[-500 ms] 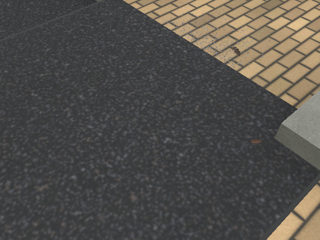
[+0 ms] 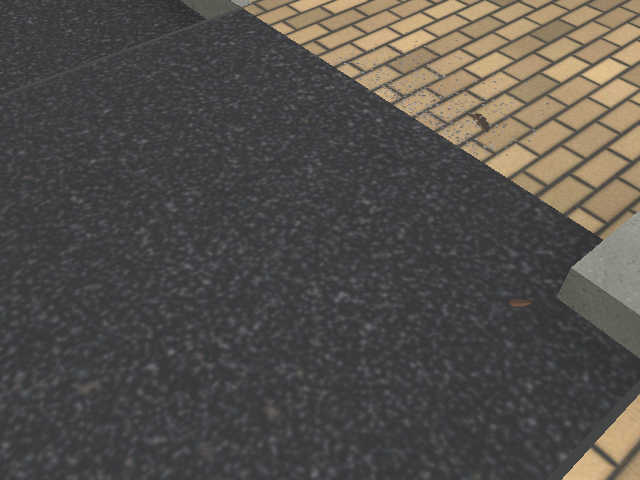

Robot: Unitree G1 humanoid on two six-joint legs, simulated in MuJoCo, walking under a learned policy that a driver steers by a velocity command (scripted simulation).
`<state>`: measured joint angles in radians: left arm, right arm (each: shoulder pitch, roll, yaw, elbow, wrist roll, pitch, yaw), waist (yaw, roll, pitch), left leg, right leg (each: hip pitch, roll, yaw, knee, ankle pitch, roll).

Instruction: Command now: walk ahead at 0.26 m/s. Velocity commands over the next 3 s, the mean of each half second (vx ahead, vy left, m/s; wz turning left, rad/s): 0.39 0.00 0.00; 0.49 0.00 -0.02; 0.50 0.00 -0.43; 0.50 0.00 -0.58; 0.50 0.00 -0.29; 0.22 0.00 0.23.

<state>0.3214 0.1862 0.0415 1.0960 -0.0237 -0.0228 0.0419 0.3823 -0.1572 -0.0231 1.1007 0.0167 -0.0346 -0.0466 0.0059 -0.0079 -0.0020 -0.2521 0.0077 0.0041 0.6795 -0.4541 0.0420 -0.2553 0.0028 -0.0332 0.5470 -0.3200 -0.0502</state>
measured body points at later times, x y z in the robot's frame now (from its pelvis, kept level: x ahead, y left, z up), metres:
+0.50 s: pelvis +0.18 +0.02 -0.01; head +0.22 +0.03 +0.44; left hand +0.42 +0.22 -0.11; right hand +0.04 -0.21 -0.13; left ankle +0.00 +0.13 -0.73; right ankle +0.37 -0.11 -0.70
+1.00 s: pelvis +0.48 +0.00 +0.01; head +0.50 +0.00 +0.46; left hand +0.44 +0.26 -0.14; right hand +0.68 -0.23 -0.09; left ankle +0.68 +0.16 -0.69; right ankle +0.38 -0.10 -0.73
